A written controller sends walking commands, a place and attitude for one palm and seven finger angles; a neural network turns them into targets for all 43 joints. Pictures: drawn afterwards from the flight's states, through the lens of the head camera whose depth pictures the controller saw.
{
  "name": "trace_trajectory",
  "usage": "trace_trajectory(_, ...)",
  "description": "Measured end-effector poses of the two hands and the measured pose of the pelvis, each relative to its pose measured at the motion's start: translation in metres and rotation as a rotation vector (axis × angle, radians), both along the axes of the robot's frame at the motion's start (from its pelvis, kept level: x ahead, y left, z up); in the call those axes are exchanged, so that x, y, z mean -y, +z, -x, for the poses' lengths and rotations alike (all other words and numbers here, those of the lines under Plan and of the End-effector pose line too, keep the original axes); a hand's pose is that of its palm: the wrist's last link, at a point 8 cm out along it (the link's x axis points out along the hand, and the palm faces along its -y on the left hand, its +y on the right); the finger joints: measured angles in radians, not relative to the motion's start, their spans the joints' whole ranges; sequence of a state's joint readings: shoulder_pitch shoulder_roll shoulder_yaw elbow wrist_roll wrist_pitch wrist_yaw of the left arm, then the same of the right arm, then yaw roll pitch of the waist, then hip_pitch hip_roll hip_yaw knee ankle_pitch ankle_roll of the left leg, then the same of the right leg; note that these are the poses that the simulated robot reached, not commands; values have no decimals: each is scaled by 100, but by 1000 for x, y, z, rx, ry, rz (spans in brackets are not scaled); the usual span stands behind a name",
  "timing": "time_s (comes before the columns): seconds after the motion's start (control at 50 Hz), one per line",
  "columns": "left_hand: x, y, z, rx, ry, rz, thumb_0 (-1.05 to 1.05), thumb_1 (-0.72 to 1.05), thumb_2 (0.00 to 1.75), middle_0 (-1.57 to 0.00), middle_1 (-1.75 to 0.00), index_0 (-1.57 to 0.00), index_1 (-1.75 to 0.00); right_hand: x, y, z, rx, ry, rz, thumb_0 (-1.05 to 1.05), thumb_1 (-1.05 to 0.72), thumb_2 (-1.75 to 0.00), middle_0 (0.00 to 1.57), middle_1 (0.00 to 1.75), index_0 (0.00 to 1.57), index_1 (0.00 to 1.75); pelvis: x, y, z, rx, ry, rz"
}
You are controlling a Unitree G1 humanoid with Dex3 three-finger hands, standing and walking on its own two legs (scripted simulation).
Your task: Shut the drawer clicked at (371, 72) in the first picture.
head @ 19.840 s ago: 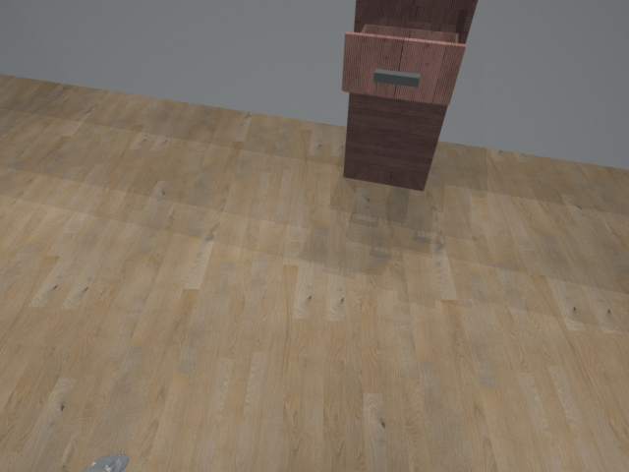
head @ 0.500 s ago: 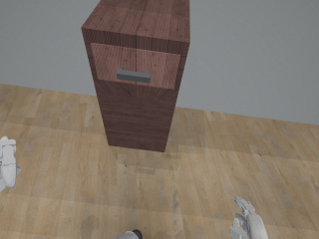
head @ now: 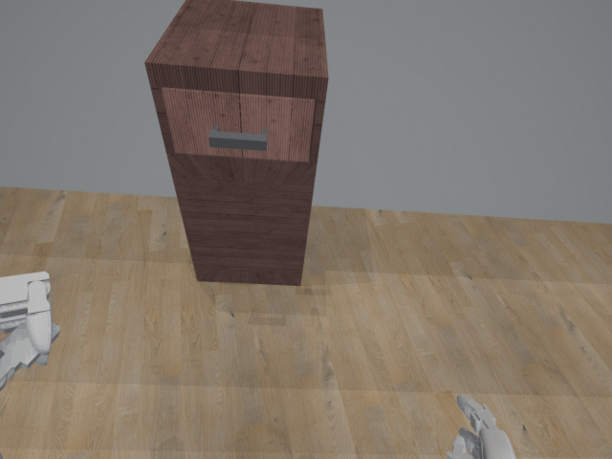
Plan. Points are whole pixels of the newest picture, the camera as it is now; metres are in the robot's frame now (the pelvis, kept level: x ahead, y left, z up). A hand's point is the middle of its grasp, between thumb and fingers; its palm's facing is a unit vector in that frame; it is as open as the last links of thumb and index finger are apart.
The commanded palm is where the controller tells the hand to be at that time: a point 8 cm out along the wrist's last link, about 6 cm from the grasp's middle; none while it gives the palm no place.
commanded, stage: stop stepping back and stand still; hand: left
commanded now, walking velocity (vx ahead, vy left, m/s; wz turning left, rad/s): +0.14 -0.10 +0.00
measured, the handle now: (239, 135) +0.83 +0.19 -0.06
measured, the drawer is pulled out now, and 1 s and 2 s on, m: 0.00 0.00 0.00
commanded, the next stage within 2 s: let the arm hang, fingers relaxed in 0.50 s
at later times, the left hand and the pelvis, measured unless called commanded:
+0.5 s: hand (51, 384) +0.15 +0.22 +0.17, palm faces +0.29 -0.84 -0.46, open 3.2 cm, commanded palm +0.10 +0.27 +0.18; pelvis -0.04 +0.00 +0.00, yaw -2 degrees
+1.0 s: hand out of the picture -0.06 +0.21 -0.18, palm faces +0.06 -0.97 -0.22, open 3.6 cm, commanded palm none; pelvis -0.04 +0.01 +0.00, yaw +1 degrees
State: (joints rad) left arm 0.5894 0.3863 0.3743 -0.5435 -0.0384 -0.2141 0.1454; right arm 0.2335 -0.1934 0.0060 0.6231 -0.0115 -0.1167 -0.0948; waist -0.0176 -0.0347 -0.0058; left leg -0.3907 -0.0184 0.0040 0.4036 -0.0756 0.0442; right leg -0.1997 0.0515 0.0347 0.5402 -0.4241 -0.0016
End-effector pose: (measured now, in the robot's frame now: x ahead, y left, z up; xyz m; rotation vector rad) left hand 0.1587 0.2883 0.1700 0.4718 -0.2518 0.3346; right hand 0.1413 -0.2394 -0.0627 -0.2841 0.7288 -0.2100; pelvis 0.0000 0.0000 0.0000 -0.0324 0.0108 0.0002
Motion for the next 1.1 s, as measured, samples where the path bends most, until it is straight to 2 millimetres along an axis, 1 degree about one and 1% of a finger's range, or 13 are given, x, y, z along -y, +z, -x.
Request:
trace_trajectory(0.12, 22, 18, 34, -7, -100, -62, 1, 89, 90, -140, -160, -140, -160, -13, -1, 18, 33, 38, -45, 1, -90, -90, 21, 30, 21, 30, 2, -1, 26, 15, 5, 10)
trace_trajectory(0.2, 11, 17, 50, 35, -54, -44, 1, 89, 89, -140, -160, -140, -160, -11, -10, 31, 3, 8, -37, 1, -90, -90, 21, 30, 21, 30, -4, -5, 27, 24, -30, 9)
trace_trajectory(0.32, -13, -4, 36, 64, 48, 37, 1, 89, 90, -141, -160, -141, -160, -15, -18, 49, -2, -22, -28, 1, -91, -90, 21, 30, 21, 30, -12, -11, 37, 47, -31, -12)
trace_trajectory(0.48, 23, 13, 43, -1, -89, -64, 1, 89, 90, -140, -160, -140, -160, -20, -15, 63, -9, 3, -91, 1, -90, -90, 21, 30, 21, 30, 1, -4, 43, 21, -38, -15)
trace_trajectory(0.6, 12, 11, 45, 10, -41, -52, 1, 89, 89, -140, -160, -140, -160, -2, -25, 62, -72, -23, -53, 1, -90, -90, 21, 30, 21, 30, -3, -7, 36, 22, -27, -4)
trace_trajectory(0.64, 2, -20, 33, -83, -25, -36, 0, 89, 90, -140, -160, -140, -160, 4, -36, 59, -88, 7, -54, 1, -90, -90, 21, 30, 21, 30, -9, -13, 36, 10, -2, -1)
trace_trajectory(0.68, -10, -83, 21, -317, 36, 71, 0, 90, 90, -139, -159, -139, -159, 8, -51, 58, -145, 19, -61, 1, -91, -90, 21, 30, 20, 30, -12, -17, 38, 6, 3, -18)
trace_trajectory(0.72, -11, -156, 24, -595, 101, 202, 0, 90, 90, -136, -156, -136, -156, 8, -61, 59, -191, 19, -71, 1, -91, -90, 20, 30, 20, 30, -13, -18, 39, 9, 6, -25)
trace_trajectory(0.78, 14, -246, 59, -980, 123, 354, 0, 91, 90, -128, -149, -129, -150, 1, -63, 68, -246, 4, -90, 1, -91, -90, 20, 30, 20, 30, -11, -16, 38, 22, 7, -28)
trace_trajectory(0.84, 50, -302, 111, -1273, 95, 458, 1, 91, 90, -119, -141, -119, -141, -8, -62, 86, -315, -19, -101, 1, -91, -90, 20, 30, 20, 30, -9, -12, 38, 35, 5, -26)
trace_trajectory(0.9, 45, -319, 157, -1421, 185, 492, 1, 91, 89, -110, -137, -109, -130, -18, -64, 111, -423, -26, -109, 1, -91, -90, 20, 30, 20, 30, -7, -7, 39, 33, 10, -15)
trace_trajectory(0.98, 35, -318, 210, -1560, 266, 526, 1, 91, 89, -95, -120, -94, -115, -18, -67, 140, -556, -53, -100, 0, -94, -90, 21, 30, 20, 30, -9, -1, 38, 22, 17, -10)
trace_trajectory(1.1, 34, -306, 262, -1708, 343, 533, 1, 91, 89, -72, -91, -71, -89, -20, -74, 170, -672, -78, -119, 0, -93, -90, 20, 30, 20, 30, -13, 3, 36, 21, 14, -16)
